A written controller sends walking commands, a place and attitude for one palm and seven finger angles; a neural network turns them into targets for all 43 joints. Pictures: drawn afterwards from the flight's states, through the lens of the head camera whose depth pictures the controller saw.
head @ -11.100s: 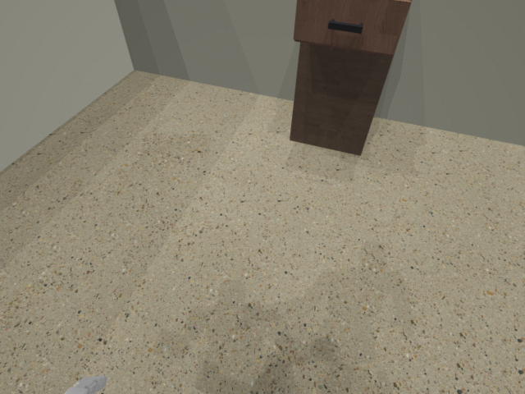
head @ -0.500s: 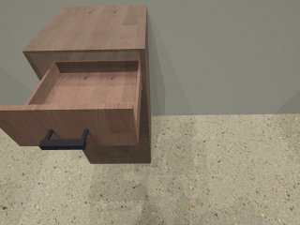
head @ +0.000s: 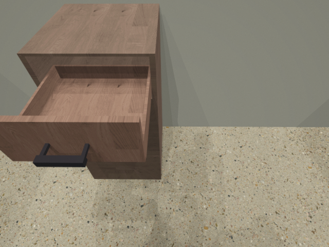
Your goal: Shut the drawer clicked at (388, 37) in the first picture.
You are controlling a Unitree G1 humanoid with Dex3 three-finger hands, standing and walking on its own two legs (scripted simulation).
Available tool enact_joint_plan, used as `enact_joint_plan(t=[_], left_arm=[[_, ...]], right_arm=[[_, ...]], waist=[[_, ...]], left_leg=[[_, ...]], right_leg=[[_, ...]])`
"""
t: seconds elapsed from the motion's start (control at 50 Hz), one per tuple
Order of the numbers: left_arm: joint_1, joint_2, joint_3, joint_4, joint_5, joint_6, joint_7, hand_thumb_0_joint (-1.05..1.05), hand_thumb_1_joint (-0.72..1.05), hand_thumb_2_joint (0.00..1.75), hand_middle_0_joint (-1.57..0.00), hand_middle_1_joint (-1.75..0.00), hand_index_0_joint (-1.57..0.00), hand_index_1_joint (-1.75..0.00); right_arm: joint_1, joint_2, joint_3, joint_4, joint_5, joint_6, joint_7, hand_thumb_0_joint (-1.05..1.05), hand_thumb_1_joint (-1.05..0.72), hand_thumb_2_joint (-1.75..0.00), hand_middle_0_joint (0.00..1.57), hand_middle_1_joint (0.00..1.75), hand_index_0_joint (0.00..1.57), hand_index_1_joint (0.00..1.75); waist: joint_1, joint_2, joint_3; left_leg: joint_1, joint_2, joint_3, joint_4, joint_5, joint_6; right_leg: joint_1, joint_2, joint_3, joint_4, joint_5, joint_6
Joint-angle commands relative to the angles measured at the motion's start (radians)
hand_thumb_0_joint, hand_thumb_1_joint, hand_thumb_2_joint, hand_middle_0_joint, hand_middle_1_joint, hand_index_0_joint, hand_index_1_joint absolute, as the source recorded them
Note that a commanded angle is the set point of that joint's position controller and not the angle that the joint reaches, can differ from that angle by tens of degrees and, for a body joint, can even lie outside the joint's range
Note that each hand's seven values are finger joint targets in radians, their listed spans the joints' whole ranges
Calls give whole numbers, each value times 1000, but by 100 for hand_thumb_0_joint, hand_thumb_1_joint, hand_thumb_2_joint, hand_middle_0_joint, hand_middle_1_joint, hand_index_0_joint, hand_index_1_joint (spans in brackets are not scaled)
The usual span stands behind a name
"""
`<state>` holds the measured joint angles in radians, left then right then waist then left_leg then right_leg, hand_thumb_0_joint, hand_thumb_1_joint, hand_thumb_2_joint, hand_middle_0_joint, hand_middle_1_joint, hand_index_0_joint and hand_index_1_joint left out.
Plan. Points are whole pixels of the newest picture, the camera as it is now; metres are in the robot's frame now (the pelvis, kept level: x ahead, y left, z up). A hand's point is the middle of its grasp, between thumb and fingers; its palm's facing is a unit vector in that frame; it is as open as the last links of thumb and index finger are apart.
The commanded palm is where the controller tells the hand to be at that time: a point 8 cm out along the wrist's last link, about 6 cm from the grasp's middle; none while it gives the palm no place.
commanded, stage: shuffle to correct the standing spot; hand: left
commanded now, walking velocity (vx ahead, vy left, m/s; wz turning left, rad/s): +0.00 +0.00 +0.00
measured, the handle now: (63, 154) +0.32 +0.28 +0.04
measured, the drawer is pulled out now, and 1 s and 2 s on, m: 0.29 0.29 0.29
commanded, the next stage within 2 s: come to a stop and stand still in 0.36 s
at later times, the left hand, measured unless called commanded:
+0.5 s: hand out of the picture +0.02 +0.21 -0.19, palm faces +0.06 -0.98 -0.20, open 7.3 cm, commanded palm none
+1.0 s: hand out of the picture +0.07 +0.21 -0.17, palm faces +0.00 -0.97 -0.24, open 7.2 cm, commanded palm none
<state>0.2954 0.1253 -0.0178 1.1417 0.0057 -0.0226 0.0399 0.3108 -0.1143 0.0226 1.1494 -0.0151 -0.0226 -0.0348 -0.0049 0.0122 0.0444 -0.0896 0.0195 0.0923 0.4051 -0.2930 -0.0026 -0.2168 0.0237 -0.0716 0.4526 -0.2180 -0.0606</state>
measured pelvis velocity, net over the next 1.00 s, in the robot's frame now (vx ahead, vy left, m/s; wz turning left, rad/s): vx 0.01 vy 0.02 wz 0.00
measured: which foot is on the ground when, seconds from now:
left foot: down 0.00-1.00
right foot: down 0.00-1.00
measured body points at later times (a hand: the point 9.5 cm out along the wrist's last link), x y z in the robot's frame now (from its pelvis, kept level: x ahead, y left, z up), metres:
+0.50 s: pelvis +0.02 +0.04 -0.01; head +0.04 +0.04 +0.44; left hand +0.02 +0.26 -0.17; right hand -0.01 -0.19 -0.16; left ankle -0.05 +0.12 -0.74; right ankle +0.01 -0.07 -0.73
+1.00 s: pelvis +0.01 +0.02 -0.01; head +0.03 +0.01 +0.44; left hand +0.07 +0.26 -0.16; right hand +0.02 -0.21 -0.17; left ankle -0.05 +0.12 -0.74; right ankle +0.03 -0.06 -0.74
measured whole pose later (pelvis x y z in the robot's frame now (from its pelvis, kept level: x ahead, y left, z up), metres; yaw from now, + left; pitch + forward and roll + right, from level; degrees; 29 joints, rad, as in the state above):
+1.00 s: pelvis +0.01 +0.02 -0.01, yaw +0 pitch -1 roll +1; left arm 0.22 0.18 0.00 1.01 0.01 0.00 0.05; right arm 0.29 -0.15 -0.02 1.05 -0.02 -0.01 -0.04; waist -0.02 -0.01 0.05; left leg -0.12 -0.01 0.10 0.48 -0.35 0.03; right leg -0.27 0.00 -0.07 0.56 -0.27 -0.05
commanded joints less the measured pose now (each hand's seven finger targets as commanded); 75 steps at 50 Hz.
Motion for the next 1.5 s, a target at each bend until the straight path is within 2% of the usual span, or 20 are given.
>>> enact_joint_plan(t=[0.0, 0.12, 0.24, 0.32, 0.36, 0.4, 0.46, 0.54, 0.58, 0.6, 0.64, 0.74, 0.86, 0.88, 0.9, 0.94, 1.0, 1.06, 1.22, 1.48], left_arm=[[69, 86, 15, -35, 0, -15, -1, 0, 90, 90, -20, -30, -20, -30], [71, 120, 32, -52, 5, -16, 2, 0, 90, 90, -20, -30, -20, -30], [72, 165, 69, -81, 11, -5, 6, 0, 90, 90, -20, -30, -20, -30], [43, 159, 86, -107, 13, 3, 8, 0, 90, 90, -20, -30, -20, -30], [23, 140, 84, -126, 12, 9, 4, 0, 90, 90, -20, -30, -20, -30], [-15, 91, 75, -151, 17, 17, 0, 0, 90, 90, -20, -30, -20, -30], [-53, 75, 64, -169, 16, 26, 0, 0, 90, 90, -20, -30, -20, -30], [-6, 48, 56, -138, 6, 16, -5, 0, 90, 90, -20, -30, -20, -30], [64, 87, 59, -102, 0, 3, 1, 0, 90, 90, -20, -30, -20, -30], [68, 108, 55, -90, -4, -2, 2, 0, 90, 90, -20, -30, -20, -30], [25, 100, 46, -91, -8, 1, 2, 0, 90, 90, -20, -30, -20, -30], [1, 92, 49, -113, -4, 11, 12, 0, 90, 90, -20, -30, -20, -30], [-16, 92, 43, -113, 0, 13, 8, 0, 90, 90, -20, -30, -20, -30], [-39, 281, 42, -183, 7, 6, 10, 0, 90, 90, -20, -30, -20, -30], [-17, 227, 63, -195, 9, 5, 11, 0, 90, 90, -20, -30, -20, -30], [-7, 172, 44, -188, 7, 6, 12, 0, 90, 90, -20, -30, -20, -30], [-14, 208, 41, -189, 7, -8, 14, 0, 90, 90, -20, -30, -20, -30], [-74, 270, 56, -200, 7, -20, 7, 0, 90, 90, -20, -30, -20, -30], [-79, 275, 51, -175, 5, -13, -6, 0, 90, 90, -20, -30, -20, -30], [-93, 285, 42, -130, 5, -10, -14, 0, 90, 90, -20, -30, -20, -30]], right_arm=[[102, -79, -12, 1, 5, -8, -2, 0, -90, -90, 20, 30, 20, 30], [110, -83, -16, -8, 1, 7, 3, 0, -90, -90, 20, 30, 20, 30], [113, -78, -28, -37, -2, 26, 12, 0, -90, -90, 20, 30, 20, 30], [149, -82, -34, -37, -3, 19, 12, 0, -90, -90, 20, 30, 20, 30], [168, -99, -38, -41, -5, 11, 11, 0, -90, -90, 20, 30, 20, 30], [176, -145, -44, -54, -10, 8, 5, 0, -90, -90, 20, 30, 20, 30], [161, -136, -37, -77, -14, 10, -4, 0, -90, -90, 20, 30, 20, 30], [117, -138, -31, -82, -7, -11, -18, 0, -90, -90, 20, 30, 20, 30], [107, -131, -32, -86, 5, -21, -24, 0, -90, -90, 20, 30, 20, 30], [110, -121, -31, -84, 7, -20, -25, 0, -90, -90, 20, 30, 20, 30], [121, -99, -31, -63, 3, -11, -25, 0, -90, -90, 20, 30, 20, 30], [111, -102, -36, -42, 1, -15, -27, 0, -90, -90, 20, 30, 20, 30], [75, -88, -34, -35, 0, -7, -20, 0, -90, -90, 20, 30, 20, 30], [-17, -239, -62, -163, -6, 4, -12, 0, -90, -90, 20, 30, 20, 30], [-8, -241, -86, -184, -9, -20, -12, 0, -90, -90, 20, 30, 20, 30], [-13, -162, -72, -171, -7, -11, -15, 0, -90, -90, 20, 30, 20, 30], [-1, -141, -64, -179, -1, 11, 0, 0, -90, -90, 20, 30, 20, 30], [-20, -211, -77, -182, 0, 10, 4, 0, -90, -90, 20, 30, 20, 30], [-61, -268, -65, -171, -5, 7, 15, 0, -90, -90, 20, 30, 20, 30], [-69, -298, -52, -122, -3, -1, 21, 0, -90, -90, 20, 30, 20, 30]], waist=[[2, -16, 36], [9, -17, 35], [17, -116, 53], [3, -75, 31], [0, 24, 13], [-2, 201, 21], [-6, 148, 53], [31, 35, 9], [43, -18, -42], [31, -29, -41], [6, -107, -13], [8, -6, -42], [5, -14, -24], [4, -100, 56], [12, -23, -74], [8, 48, -117], [-17, -62, -69], [-28, -35, 12], [-9, 21, 45], [-1, -24, -1]], left_leg=[[-92, 81, -84, -77, 105, 28], [-124, 53, -56, -32, 19, 19], [-186, 19, -30, 98, -59, 12], [-123, 25, -33, 33, -17, 16], [-88, 66, -74, -27, 80, 34], [-45, 188, -194, -80, 341, 109], [8, 227, -231, -70, 579, 189], [29, 182, -170, 11, 867, 123], [-39, 115, -124, 62, 763, 56], [-78, 88, -106, 44, 578, 31], [-67, 87, -107, -12, 437, 24], [28, 120, -105, -19, 695, 34], [-12, 110, -100, -61, 388, 41], [-72, 80, -141, -77, 392, 24], [-66, 108, -143, 15, 390, 48], [-81, 91, -117, 58, 276, 54], [-140, 34, -79, 100, -12, 30], [-110, 46, -102, 79, 15, 42], [-135, 76, -125, -41, -16, 61], [-122, 97, -143, -123, -8, 57]], right_leg=[[39, -136, 151, -91, 168, 2], [47, -178, 204, -111, 74, -24], [14, -288, 323, -202, -99, -89], [-30, -270, 266, -112, -10, -87], [-42, -198, 170, 5, 15, -55], [-127, -80, 3, 184, -102, 1], [-236, -67, -1, 325, -307, 17], [-78, -79, 20, 120, -63, 25], [90, -126, 120, 60, 339, 0], [125, -176, 153, 79, 505, -20], [96, -173, 136, 97, 549, -19], [53, -132, 109, 100, 414, 10], [55, -135, 131, 24, 303, 6], [35, -87, 100, 49, 224, 14], [15, -116, 113, 104, 170, 5], [36, -141, 143, 65, 222, -15], [17, -220, 256, -71, 119, -41], [-88, -205, 256, -133, -31, -53], [-36, -145, 185, -144, -81, -6], [30, -143, 155, -136, -27, 11]])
